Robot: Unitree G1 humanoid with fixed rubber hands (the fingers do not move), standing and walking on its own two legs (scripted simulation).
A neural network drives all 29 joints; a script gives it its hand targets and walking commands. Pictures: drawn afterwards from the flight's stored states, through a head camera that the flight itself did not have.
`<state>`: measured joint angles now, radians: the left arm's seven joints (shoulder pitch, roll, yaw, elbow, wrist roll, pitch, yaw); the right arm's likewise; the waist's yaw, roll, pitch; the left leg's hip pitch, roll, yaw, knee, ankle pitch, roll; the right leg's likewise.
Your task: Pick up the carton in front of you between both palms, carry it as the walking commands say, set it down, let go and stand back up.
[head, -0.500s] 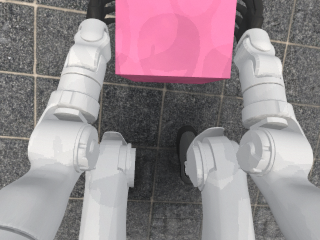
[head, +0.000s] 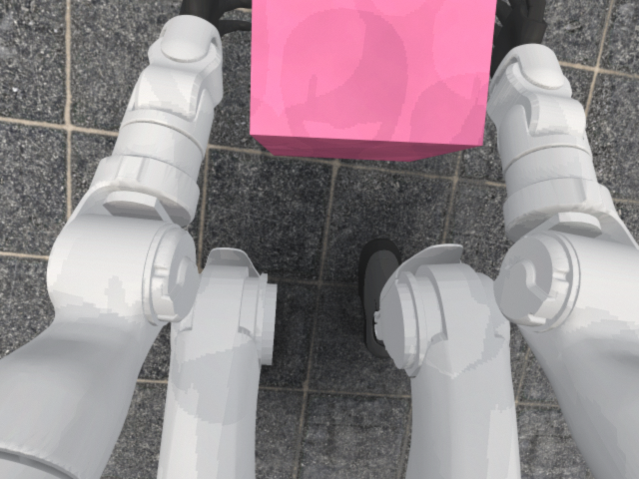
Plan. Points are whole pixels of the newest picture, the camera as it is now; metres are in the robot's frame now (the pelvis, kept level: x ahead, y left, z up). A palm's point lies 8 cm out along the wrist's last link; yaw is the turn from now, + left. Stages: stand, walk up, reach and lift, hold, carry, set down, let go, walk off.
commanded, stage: set down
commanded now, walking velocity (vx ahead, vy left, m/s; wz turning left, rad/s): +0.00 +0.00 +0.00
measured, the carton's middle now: (356, 65) +0.52 -0.06 -0.24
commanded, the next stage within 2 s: let go in 1.66 s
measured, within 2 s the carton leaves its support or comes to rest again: rests again in 0.36 s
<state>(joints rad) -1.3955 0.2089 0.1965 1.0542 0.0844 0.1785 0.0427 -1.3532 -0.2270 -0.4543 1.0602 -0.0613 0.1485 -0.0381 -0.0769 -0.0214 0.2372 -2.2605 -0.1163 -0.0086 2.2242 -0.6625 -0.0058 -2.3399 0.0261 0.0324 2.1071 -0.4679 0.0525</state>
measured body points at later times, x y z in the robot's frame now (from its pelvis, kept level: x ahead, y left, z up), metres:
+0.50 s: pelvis +0.00 -0.01 +0.00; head +0.36 +0.01 +0.25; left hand +0.55 +0.14 -0.20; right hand +0.51 -0.23 -0.19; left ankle +0.08 +0.11 -0.34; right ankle +0.14 -0.13 -0.34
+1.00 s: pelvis +0.00 +0.00 +0.06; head +0.34 -0.01 +0.36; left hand +0.57 +0.14 -0.06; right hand +0.51 -0.24 -0.07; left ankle +0.08 +0.11 -0.34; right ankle +0.14 -0.13 -0.34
